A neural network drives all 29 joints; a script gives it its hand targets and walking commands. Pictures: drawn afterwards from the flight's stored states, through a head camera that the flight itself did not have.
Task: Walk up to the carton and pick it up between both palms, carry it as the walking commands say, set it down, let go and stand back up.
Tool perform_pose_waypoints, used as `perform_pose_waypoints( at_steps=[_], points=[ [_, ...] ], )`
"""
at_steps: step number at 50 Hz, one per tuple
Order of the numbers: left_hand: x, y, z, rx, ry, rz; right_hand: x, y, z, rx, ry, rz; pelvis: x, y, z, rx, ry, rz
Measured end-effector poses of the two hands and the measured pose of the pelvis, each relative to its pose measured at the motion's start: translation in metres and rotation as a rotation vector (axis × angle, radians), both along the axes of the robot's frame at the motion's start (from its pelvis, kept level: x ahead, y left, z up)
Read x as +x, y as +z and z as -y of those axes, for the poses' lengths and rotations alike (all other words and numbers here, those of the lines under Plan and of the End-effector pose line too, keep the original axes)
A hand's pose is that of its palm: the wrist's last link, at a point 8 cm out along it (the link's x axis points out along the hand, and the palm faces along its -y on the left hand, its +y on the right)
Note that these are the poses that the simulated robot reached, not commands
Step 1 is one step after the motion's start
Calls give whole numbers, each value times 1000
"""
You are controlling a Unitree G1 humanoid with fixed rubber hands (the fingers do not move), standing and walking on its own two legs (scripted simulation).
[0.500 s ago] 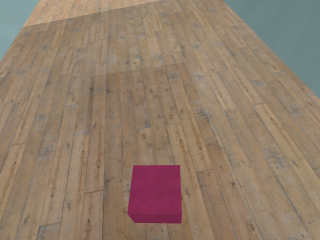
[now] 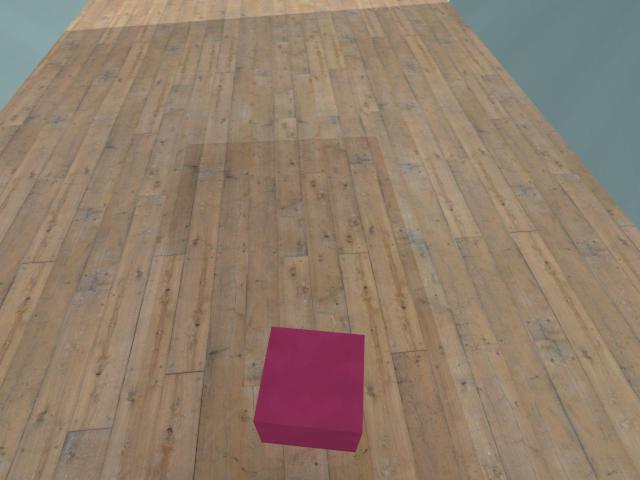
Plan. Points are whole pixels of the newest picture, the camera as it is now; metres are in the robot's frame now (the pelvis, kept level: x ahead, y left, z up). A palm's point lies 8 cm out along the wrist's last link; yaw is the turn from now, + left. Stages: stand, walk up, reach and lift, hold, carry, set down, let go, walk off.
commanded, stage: stand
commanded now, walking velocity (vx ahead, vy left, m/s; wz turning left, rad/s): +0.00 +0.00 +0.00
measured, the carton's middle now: (313, 388) +0.46 +0.03 -0.67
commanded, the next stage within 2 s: reach and lift in 0.52 s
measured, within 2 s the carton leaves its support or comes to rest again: neither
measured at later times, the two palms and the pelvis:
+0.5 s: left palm out of the picture -0.02 +0.25 -0.14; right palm out of the picture +0.01 -0.23 -0.13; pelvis -0.02 +0.02 +0.00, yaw +0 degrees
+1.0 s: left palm out of the picture +0.15 +0.25 -0.15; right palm out of the picture +0.13 -0.22 -0.15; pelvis -0.02 +0.00 -0.04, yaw +1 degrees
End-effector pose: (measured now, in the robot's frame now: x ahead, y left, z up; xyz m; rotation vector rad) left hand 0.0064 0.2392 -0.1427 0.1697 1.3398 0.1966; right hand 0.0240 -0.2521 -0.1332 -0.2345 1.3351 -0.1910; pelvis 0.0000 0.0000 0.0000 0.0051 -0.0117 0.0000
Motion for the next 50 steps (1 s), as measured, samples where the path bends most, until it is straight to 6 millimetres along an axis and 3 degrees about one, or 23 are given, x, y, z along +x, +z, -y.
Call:
perform_pose_waypoints(
  at_steps=[12,26,28,33,36,39,44,50],
  points=[
    [-14,0,-6,-8,-4,-5,-15,-1,-16,19,-6,-6,-12,0,-11,-7,2,-9],
    [-28,-1,-8,-10,8,-21,-18,-2,-21,22,-3,-1,-17,0,-16,-9,4,-19],
    [-9,0,-11,-20,18,25,-1,-2,-21,28,16,35,-20,-5,-16,-19,4,-54],
    [101,14,-29,0,-47,166,96,7,-23,52,72,163,-36,-22,-14,-21,16,-61],
    [137,24,-30,-9,-59,155,120,13,-26,61,60,142,-34,-23,-13,-27,18,-75],
    [145,25,-24,-38,-52,127,116,13,-30,70,54,102,-27,-20,-11,-26,16,-99],
    [133,10,-17,-65,-39,96,101,0,-34,84,42,81,-19,-24,-9,-24,11,-151],
    [142,-9,-12,-69,-61,166,110,-17,-32,83,43,158,-24,-42,-4,-20,19,-231]
  ],
)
